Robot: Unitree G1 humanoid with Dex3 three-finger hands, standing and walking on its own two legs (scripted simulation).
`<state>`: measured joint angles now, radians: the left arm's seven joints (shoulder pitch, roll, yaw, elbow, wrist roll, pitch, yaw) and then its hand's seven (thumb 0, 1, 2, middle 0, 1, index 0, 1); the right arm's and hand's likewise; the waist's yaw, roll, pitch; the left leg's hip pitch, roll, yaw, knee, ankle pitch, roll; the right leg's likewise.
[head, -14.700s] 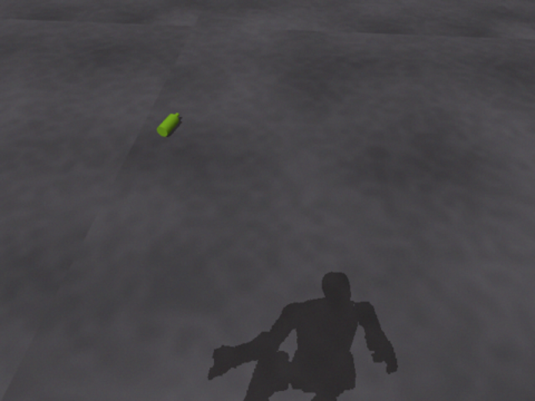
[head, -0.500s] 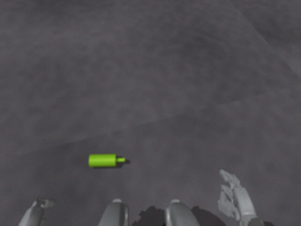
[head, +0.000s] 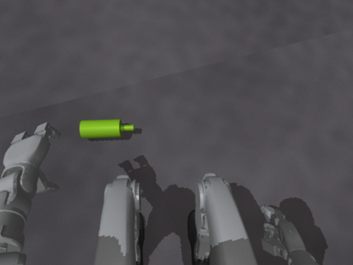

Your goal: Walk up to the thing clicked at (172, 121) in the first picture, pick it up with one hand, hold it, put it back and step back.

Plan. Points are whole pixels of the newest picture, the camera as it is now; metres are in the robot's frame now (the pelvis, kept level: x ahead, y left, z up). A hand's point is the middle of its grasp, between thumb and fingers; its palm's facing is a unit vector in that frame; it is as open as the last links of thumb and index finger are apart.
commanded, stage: rise first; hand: left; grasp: from above
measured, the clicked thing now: (108, 128) +0.53 +0.24 -0.43
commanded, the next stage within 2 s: none
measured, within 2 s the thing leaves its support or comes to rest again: neither
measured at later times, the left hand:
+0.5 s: hand (65, 142) +0.43 +0.31 -0.24, palm faces -0.47 -0.05 -0.88, open 14.2 cm
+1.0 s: hand (74, 135) +0.46 +0.31 -0.28, palm faces -0.45 -0.03 -0.89, open 14.1 cm
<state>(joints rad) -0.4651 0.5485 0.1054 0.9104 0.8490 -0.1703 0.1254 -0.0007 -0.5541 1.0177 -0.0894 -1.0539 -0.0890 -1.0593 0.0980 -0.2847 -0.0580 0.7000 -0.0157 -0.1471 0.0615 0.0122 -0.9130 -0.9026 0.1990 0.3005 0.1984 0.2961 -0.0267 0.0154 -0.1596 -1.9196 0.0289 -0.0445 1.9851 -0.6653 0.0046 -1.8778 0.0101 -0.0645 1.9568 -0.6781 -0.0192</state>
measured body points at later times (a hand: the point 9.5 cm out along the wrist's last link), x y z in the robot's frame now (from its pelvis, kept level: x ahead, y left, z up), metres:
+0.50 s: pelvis -0.01 +0.01 -0.09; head +0.21 +0.06 +0.30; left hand +0.45 +0.31 -0.19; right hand +0.04 -0.27 -0.20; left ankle +0.08 +0.12 -0.43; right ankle +0.08 -0.11 -0.43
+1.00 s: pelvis -0.01 +0.01 -0.12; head +0.24 +0.07 +0.25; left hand +0.48 +0.31 -0.23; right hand +0.04 -0.27 -0.23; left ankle +0.08 +0.12 -0.43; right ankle +0.08 -0.11 -0.43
